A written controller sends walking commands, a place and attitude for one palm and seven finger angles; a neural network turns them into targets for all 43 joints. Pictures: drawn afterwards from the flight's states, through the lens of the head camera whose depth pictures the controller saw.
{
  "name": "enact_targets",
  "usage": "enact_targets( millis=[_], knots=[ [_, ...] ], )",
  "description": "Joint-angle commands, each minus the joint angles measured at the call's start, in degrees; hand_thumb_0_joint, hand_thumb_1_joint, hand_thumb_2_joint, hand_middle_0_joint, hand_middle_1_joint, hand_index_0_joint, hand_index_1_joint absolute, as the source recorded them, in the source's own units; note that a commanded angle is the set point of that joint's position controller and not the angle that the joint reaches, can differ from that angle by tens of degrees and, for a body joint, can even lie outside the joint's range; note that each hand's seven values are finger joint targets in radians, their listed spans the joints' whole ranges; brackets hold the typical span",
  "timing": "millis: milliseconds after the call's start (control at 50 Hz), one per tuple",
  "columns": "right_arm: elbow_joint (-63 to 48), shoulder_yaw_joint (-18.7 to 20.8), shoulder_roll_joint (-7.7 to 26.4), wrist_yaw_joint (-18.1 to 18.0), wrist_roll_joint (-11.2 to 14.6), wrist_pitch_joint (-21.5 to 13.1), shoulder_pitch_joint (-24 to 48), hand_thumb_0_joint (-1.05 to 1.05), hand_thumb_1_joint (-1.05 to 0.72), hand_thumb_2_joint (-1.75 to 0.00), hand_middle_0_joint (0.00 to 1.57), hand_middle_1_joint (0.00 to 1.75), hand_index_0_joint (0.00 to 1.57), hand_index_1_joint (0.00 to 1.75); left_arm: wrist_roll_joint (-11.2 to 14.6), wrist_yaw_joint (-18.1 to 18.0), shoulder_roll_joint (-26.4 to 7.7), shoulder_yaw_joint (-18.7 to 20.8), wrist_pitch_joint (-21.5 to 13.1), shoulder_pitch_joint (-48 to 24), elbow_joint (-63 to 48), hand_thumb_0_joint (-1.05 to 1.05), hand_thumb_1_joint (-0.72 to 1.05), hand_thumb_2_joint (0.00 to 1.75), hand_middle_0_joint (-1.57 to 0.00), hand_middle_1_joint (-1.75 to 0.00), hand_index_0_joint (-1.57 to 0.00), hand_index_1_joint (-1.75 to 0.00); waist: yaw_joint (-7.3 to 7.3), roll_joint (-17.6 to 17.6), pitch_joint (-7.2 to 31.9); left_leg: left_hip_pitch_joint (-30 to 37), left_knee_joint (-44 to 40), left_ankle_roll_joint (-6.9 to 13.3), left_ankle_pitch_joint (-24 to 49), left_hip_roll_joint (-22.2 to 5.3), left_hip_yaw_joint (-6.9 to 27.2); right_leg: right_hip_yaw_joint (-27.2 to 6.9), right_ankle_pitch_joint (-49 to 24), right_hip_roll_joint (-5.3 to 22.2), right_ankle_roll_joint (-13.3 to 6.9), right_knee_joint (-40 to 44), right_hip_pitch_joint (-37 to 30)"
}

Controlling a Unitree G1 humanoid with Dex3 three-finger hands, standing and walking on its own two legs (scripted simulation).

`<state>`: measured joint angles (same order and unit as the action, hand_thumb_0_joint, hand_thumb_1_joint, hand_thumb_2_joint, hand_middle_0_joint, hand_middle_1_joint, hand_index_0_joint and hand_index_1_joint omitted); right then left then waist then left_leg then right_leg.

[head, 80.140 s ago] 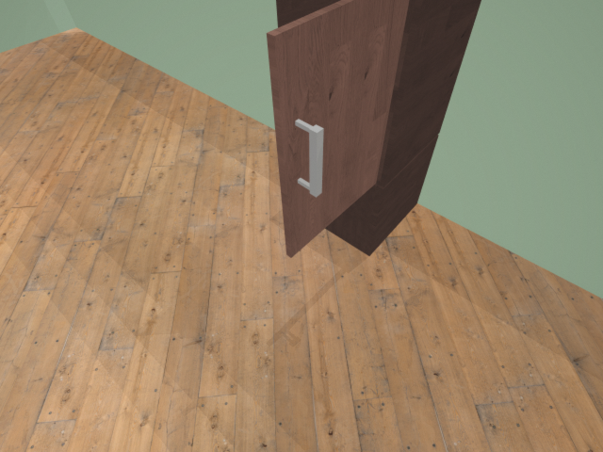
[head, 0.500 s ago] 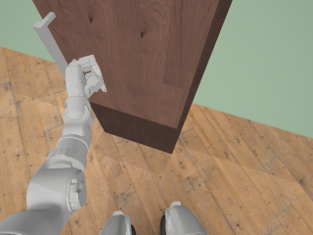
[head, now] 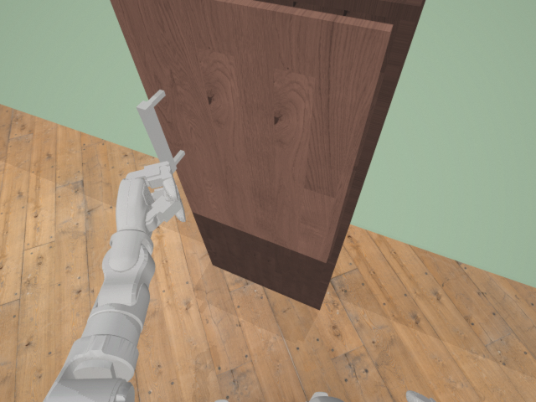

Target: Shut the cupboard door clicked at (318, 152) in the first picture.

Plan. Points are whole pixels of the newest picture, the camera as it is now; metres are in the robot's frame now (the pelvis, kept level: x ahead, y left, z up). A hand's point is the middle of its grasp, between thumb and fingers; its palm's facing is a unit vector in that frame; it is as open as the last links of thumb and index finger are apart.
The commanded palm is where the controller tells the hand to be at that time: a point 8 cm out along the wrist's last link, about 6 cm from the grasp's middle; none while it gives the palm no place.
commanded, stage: draw the hand back to the body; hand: left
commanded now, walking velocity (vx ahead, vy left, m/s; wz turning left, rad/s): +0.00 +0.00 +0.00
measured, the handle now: (164, 134) +0.59 +0.21 +0.03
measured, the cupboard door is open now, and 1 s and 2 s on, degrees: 0 0 0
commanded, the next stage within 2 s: step back with the hand held close in 1.28 s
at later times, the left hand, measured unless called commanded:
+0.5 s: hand (76, 257) +0.27 +0.21 +0.14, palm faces +0.23 -0.94 -0.26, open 3.4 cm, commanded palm +0.23 +0.26 +0.16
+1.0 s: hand out of the picture +0.18 +0.30 +0.21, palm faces +0.51 -0.74 -0.43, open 6.8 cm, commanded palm +0.13 +0.32 +0.22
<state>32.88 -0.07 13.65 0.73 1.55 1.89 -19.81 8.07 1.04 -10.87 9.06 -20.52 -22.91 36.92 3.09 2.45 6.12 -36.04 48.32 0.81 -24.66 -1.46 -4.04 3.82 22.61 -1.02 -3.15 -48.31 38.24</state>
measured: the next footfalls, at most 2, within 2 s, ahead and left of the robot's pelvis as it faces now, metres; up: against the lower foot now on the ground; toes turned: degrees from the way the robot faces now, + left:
none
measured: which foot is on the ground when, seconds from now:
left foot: down 0.00-1.00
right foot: down 0.00-1.00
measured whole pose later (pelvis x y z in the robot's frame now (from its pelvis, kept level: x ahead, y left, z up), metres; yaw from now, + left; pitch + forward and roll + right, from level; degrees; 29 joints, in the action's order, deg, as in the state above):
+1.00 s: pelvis +0.00 +0.02 +0.05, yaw +2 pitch -5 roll -1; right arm 35.9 -1.0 13.6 -3.8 0.6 -3.1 -11.7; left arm 4.3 -6.7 -20.5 20.7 -4.1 27.4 -20.7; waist -3.8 5.5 -0.7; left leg -3.8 23.4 2.0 -14.6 0.8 -2.6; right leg 4.8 12.5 -0.3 -1.3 -22.0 4.5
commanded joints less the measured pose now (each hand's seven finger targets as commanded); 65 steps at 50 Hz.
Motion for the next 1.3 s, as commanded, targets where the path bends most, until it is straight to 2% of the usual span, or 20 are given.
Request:
enact_targets(
  millis=[0,40,160,180,200,240,260,320,500,580,720,800,840,880,940,1020,1100,1140,1200,1280],
  knots=[
    [-6.74,2.38,7.8,-2.16,1.33,-3.74,2.61,0.0,-0.9,-0.9,0.2,0.3,0.2,0.3,2.65,3.22,-5.98,-2.19,-1.59,-19.51,-19.19,0.0,0.9,0.9,-1.3,-1.5,-1.3,-1.5,1.14,-4.23,14.64,8.26,-7.63,1.48,12.44,1.93,2.32,-4.3,-19.2,0.42,2.88,10.84,-17.34],
    [-6.61,2.1,7.8,-2.65,1.47,-4.64,3.53,0.0,-0.9,-0.9,0.2,0.3,0.2,0.3,3.01,4.35,-6.29,-2.71,-0.87,-17.38,-21.01,0.0,0.9,0.9,-1.3,-1.5,-1.3,-1.5,0.67,-1.23,13.9,10.44,-8.71,1.42,11.72,1.94,2.85,-3.96,-16.56,0.47,2.38,11.59,-17.02],
    [-8.59,1.08,7.59,-2.95,2.1,-6.07,8.01,0.0,-0.9,-0.9,0.2,0.3,0.2,0.3,4.99,6.28,-10.39,1.77,3.47,-1.95,-26.97,0.0,0.9,0.9,-1.19,-1.38,-1.19,-1.38,-3.43,-2.7,12.92,12.18,-12.54,1.19,12.66,2.03,3.31,-3.48,-15.94,1.19,2.12,13.23,-22.1],
    [-9.09,0.93,7.46,-3.06,2.15,-6.19,9.01,0.0,-0.9,-0.9,0.2,0.3,0.2,0.3,5.07,6.32,-10.58,1.92,4.39,-1.16,-28.68,0.0,0.9,0.9,-1.16,-1.35,-1.16,-1.35,-3.63,-2.21,11.57,12.59,-13.21,1.18,12.8,1.95,3.31,-3.26,-16.1,1.16,2.04,13.48,-22.34],
    [-9.47,1.28,5.91,-4.19,1.99,-4.64,11.54,0.0,-0.9,-0.9,0.2,0.3,0.2,0.3,-0.97,1.96,-13.8,-1.25,5.32,-0.97,-35.02,0.0,0.9,0.9,-1.13,-1.32,-1.13,-1.32,-3.66,-3.82,12.12,15.61,-16.11,1.25,12.88,1.77,2.75,-5.88,-13.89,2.77,2.32,17.12,-25.24],
    [-10.34,0.91,5.81,-5.37,1.77,-3.98,12.67,0.0,-0.9,-0.9,0.2,0.3,0.2,0.3,-1.31,-1.5,-12.42,-1.1,8.05,2.72,-38.42,0.0,0.9,0.9,-1.08,-1.26,-1.08,-1.26,-3.36,-5.33,8.19,16.59,-18.08,1.52,12.11,1.53,3.09,-5.53,-12.02,2.97,2.69,19.84,-25.97],
    [-9.88,0.77,5.87,-5.69,1.65,-3.83,13.31,0.0,-0.9,-0.9,0.2,0.3,0.2,0.3,-2.04,-2.67,-13.62,-0.15,8.96,4.63,-40.2,0.0,0.9,0.9,-1.05,-1.23,-1.05,-1.23,-3.6,-3.2,7.61,18.17,-18.97,1.57,12.45,1.2,2.99,-5.46,-12.39,2.96,2.53,20.4,-26.76],
    [-9.55,0.07,5.4,-6.47,1.44,-3.77,14.51,0.0,-0.9,-0.9,0.2,0.3,0.2,0.3,-3.25,-4.87,-13.72,0.17,10.82,7.82,-44.81,0.0,0.9,0.9,-0.97,-1.14,-0.97,-1.14,-3.55,-2.06,5.29,22.46,-21.85,1.56,14.06,0.88,3.28,-4.17,-13.53,2.4,2.16,22.67,-28.15],
    [-8.62,-0.75,5.2,-6.1,0.2,-5.35,15.74,0.0,-0.9,-0.9,0.2,0.3,0.2,0.3,-4.19,-6.66,-12.84,1.04,13.93,21.93,-55.39,0.0,0.9,0.9,-0.72,-0.87,-0.72,-0.87,-4.36,1.14,-0.03,29.61,-28.06,0.51,20.95,-0.03,4.36,-2.16,-18.51,1.56,1.61,27.07,-32.88],
    [-8.32,-0.73,5.34,-5.81,-0.34,-5.67,16.26,0.0,-0.9,-0.9,0.2,0.3,0.2,0.3,-4.27,-7.11,-15.42,5.06,14.4,26.29,-58.84,0.0,0.9,0.9,-0.61,-0.75,-0.61,-0.75,-5.17,-0.45,-0.88,30.08,-29.12,0.46,21.96,0.15,4.47,-2.05,-19.24,1.48,1.63,28.33,-34.66],
    [-7.88,-0.21,4.77,-5.19,-0.81,-6.75,16.55,0.0,-0.9,-0.9,0.2,0.3,0.2,0.3,-4.25,-7.87,-18.69,11.95,14.04,35.82,-67.16,0.0,0.9,0.9,-0.42,-0.54,-0.42,-0.54,-6.28,1.74,0.65,30.87,-28.73,-0.02,26.49,0.18,4.35,-1.95,-22.36,1.63,1.71,28.36,-37.33],
    [-7.34,0.21,4.85,-4.83,-0.89,-7.58,16.46,0.0,-0.9,-0.9,0.2,0.3,0.2,0.3,-4.11,-8.1,-19.64,14.89,13.81,41.01,-69.8,0.0,0.9,0.9,-0.31,-0.42,-0.31,-0.42,-6.5,2.5,-1.18,30.18,-28.63,-0.28,27.59,-0.06,4.48,-1.78,-22.34,1.76,1.84,28.45,-36.96],
    [-6.84,0.51,5.15,-4.87,-0.95,-8.04,16.65,0.0,-0.9,-0.9,0.2,0.3,0.2,0.3,-3.89,-8.11,-20.75,17.3,13.88,44.22,-69.07,0.0,0.9,0.9,-0.25,-0.36,-0.25,-0.36,-6.86,0.54,-3.1,29.25,-28.63,0.03,26.7,-0.13,4.44,-1.86,-21.99,1.6,1.88,29.27,-36.16],
    [-6.97,0.77,5.01,-4.84,-0.76,-8.01,16.58,0.0,-0.9,-0.9,0.2,0.3,0.2,0.3,-3.67,-8.25,-21.71,19.29,13.53,45.97,-69.82,0.0,0.9,0.9,-0.2,-0.3,-0.2,-0.3,-7.04,0.08,-3.36,28.8,-28.78,0.15,24.51,-0.08,4.07,-2.01,-20.28,1.86,1.99,29.16,-36.1],
    [-5.95,0.97,5.55,-4.92,-0.73,-8.46,16.42,0.0,-0.9,-0.9,0.2,0.3,0.2,0.3,-3.97,-7.82,-17.25,14.77,13.76,44.34,-66.66,0.0,0.9,0.9,-0.2,-0.3,-0.2,-0.3,-5.76,-0.48,-7.63,28.31,-29.4,0.49,20.63,-0.21,4.03,-2.19,-16.41,1.89,2.15,30.72,-32.56],
    [-5.7,1.26,5.91,-5.44,-0.67,-9.02,16.12,0.0,-0.9,-0.9,0.2,0.3,0.2,0.3,-4.59,-8.72,-18.2,14.42,13.27,40.5,-67.33,0.0,0.9,0.9,-0.2,-0.3,-0.2,-0.3,-5.59,-0.38,-5.84,29.46,-29.84,0.97,17.08,0.12,4.26,-2.22,-12.69,2.06,2.28,30.58,-32.32],
    [-5.72,1.09,5.44,-5.8,-1.03,-10.05,16.77,0.0,-0.9,-0.9,0.2,0.3,0.2,0.3,-4.66,-9.38,-20.45,16.47,12.36,41.22,-70.04,0.0,0.9,0.9,-0.2,-0.3,-0.2,-0.3,-6.66,-0.31,-2.23,29.93,-29.5,1.17,17.83,0.62,4.22,-2.5,-13.32,2.26,2.13,30.26,-34.97],
    [-5.45,1.11,5.43,-5.86,-1.06,-10.53,17.0,0.0,-0.9,-0.9,0.2,0.3,0.2,0.3,-4.7,-9.52,-21.83,17.72,12.08,42.14,-71.3,0.0,0.9,0.9,-0.2,-0.3,-0.2,-0.3,-6.96,1.73,-1.47,29.87,-29.08,1.05,18.86,0.69,4.12,-3.02,-14.45,2.32,1.97,30.47,-35.89],
    [-5.17,0.69,4.76,-5.65,-1.04,-10.89,17.06,0.0,-0.9,-0.9,0.2,0.3,0.2,0.3,-4.82,-9.61,-20.87,17.56,11.8,42.87,-71.25,0.0,0.9,0.9,-0.2,-0.3,-0.2,-0.3,-6.83,4.12,-4.42,28.58,-29.62,0.44,18.74,0.71,4.2,-2.61,-14.63,2.19,1.75,30.26,-35.31],
    [-5.2,0.88,4.86,-5.51,-0.9,-10.42,16.85,0.0,-0.9,-0.9,0.2,0.3,0.2,0.3,-4.26,-8.98,-19.82,17.34,12.29,44.31,-68.16,0.0,0.9,0.9,-0.2,-0.3,-0.2,-0.3,-6.67,2.38,-7.27,28.02,-29.92,0.45,18.21,0.26,3.77,-2.86,-13.95,2.15,1.96,31.06,-34.01]
  ],
)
